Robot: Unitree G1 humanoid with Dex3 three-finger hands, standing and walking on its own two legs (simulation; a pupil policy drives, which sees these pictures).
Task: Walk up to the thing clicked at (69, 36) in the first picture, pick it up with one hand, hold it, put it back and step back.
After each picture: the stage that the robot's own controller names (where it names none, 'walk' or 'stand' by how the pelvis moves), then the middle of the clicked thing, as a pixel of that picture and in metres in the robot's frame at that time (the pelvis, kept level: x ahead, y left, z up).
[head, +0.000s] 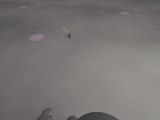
stand; (69, 36) +2.09 +0.68 -0.72
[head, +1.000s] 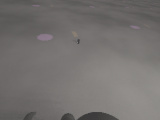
walk; (78, 41) +2.01 +0.30 -0.69
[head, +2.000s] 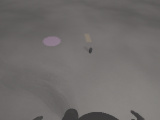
walk; (90, 50) +1.41 +0.03 -0.70
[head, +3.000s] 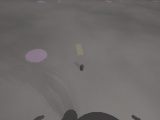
walk; (81, 67) +0.93 +0.12 -0.71
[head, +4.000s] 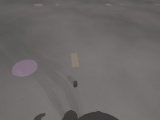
walk; (75, 84) +0.61 +0.16 -0.71
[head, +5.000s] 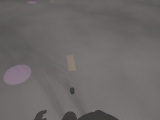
stand; (72, 90) +0.46 +0.20 -0.71
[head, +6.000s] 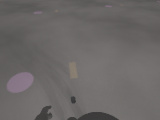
stand; (73, 100) +0.39 +0.21 -0.72
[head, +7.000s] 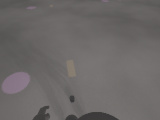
stand; (72, 99) +0.36 +0.21 -0.71
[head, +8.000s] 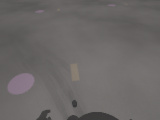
stand; (74, 103) +0.33 +0.19 -0.72
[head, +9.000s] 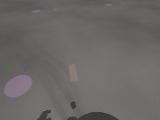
stand; (73, 105) +0.31 +0.19 -0.73
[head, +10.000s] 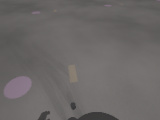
stand; (73, 106) +0.31 +0.19 -0.73
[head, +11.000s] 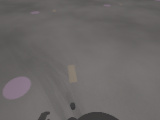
stand; (72, 106) +0.31 +0.20 -0.73
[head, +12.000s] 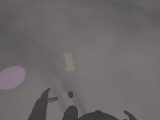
go down; (70, 94) +0.33 +0.20 -0.68
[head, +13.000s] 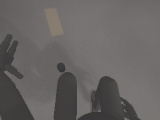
go down; (61, 68) +0.39 +0.24 -0.30
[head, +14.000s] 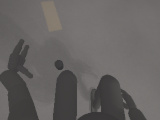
close in; (59, 65) +0.39 +0.24 -0.28
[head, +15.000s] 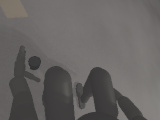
close in; (34, 63) +0.37 +0.27 -0.22
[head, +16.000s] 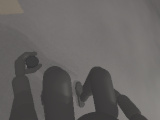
close; (32, 63) +0.37 +0.28 -0.22
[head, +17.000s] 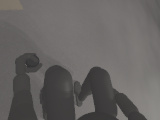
lift; (32, 62) +0.36 +0.27 -0.23
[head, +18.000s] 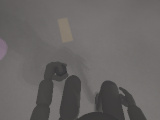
lift; (61, 72) +0.31 +0.22 -0.06
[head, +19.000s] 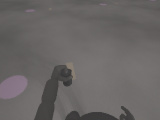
hold; (66, 77) +0.32 +0.17 +0.02
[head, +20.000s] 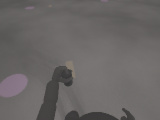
hold; (67, 78) +0.32 +0.17 +0.00
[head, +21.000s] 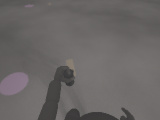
crouch; (69, 78) +0.32 +0.16 -0.01
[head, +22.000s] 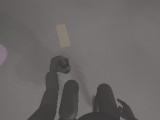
crouch; (64, 66) +0.39 +0.19 -0.10
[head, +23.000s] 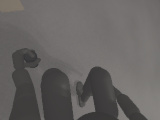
lower; (31, 60) +0.38 +0.28 -0.22
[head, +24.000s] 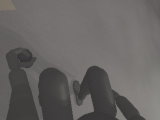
lower; (26, 59) +0.39 +0.29 -0.22
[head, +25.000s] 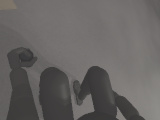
lower; (27, 59) +0.39 +0.29 -0.22
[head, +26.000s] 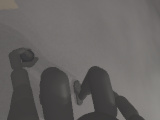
lower; (28, 59) +0.38 +0.29 -0.22
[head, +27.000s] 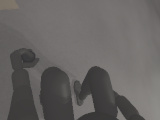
loosen; (29, 59) +0.38 +0.29 -0.22
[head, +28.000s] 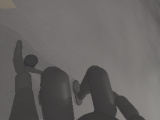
withdraw; (30, 62) +0.37 +0.26 -0.22
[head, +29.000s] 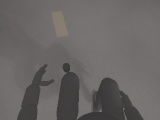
walk; (66, 68) +0.40 +0.22 -0.32
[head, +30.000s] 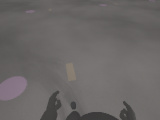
stand; (73, 105) +0.32 +0.16 -0.65
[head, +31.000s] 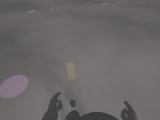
stand; (72, 103) +0.34 +0.19 -0.67
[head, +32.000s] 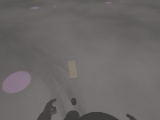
stand; (73, 101) +0.34 +0.18 -0.69
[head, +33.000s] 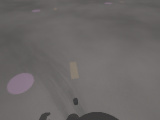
walk; (75, 101) +0.36 +0.17 -0.72
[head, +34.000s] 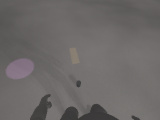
walk; (78, 83) +0.49 +0.10 -0.70
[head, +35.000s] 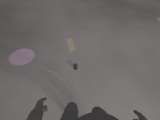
walk; (75, 66) +0.77 +0.21 -0.70
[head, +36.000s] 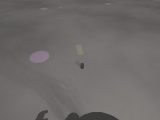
stand; (82, 66) +1.02 +0.19 -0.70
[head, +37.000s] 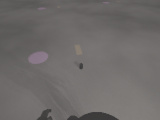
stand; (81, 66) +1.01 +0.20 -0.72
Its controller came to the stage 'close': yes
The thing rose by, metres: 0.71
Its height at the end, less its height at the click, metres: +0.00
